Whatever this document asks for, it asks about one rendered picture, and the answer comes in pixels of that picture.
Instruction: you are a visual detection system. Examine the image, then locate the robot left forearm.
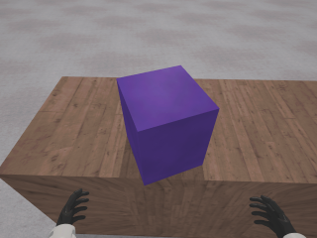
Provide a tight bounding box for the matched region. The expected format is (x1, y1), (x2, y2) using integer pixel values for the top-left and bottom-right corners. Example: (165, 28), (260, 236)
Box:
(48, 224), (76, 238)

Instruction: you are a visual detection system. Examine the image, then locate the pedestal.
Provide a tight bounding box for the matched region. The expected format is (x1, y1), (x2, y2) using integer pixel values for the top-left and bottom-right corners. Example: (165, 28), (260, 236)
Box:
(0, 76), (317, 238)

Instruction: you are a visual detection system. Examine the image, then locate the carton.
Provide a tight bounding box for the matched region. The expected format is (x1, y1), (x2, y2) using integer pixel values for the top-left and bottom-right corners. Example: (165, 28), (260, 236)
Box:
(116, 65), (220, 185)

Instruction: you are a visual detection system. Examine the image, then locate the robot right hand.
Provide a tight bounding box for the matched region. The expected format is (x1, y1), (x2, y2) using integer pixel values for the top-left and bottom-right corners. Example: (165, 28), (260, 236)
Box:
(249, 195), (297, 238)

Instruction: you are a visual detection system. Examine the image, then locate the robot left hand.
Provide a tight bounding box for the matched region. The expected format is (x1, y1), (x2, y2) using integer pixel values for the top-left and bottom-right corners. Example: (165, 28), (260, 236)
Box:
(56, 188), (89, 226)

